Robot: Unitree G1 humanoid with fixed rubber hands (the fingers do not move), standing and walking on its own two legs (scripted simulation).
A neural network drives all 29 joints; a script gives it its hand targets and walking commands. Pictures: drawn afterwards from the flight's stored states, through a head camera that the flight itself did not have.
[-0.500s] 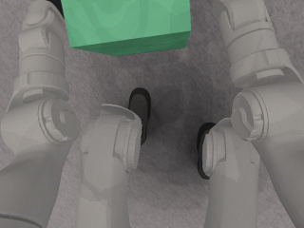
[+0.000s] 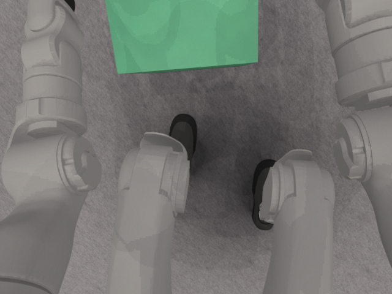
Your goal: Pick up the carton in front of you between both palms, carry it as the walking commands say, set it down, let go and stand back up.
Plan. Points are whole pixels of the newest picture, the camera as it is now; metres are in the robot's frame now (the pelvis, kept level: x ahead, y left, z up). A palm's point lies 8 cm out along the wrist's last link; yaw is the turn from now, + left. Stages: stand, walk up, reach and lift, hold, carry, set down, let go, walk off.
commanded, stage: set down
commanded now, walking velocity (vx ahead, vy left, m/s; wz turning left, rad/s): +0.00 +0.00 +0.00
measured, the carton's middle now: (190, 12) +0.52 +0.13 -0.28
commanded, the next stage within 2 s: let go in 0.84 s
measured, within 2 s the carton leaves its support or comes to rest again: neither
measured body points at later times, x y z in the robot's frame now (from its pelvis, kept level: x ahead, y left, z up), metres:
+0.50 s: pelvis +0.02 +0.00 +0.11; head +0.36 +0.04 +0.40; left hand +0.50 +0.32 +0.00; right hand +0.62 -0.06 +0.00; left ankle +0.16 +0.13 -0.37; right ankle +0.08 -0.12 -0.37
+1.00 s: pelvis +0.05 +0.01 +0.24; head +0.35 +0.05 +0.58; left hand +0.49 +0.32 +0.14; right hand +0.60 -0.07 +0.14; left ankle +0.16 +0.13 -0.37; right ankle +0.08 -0.12 -0.37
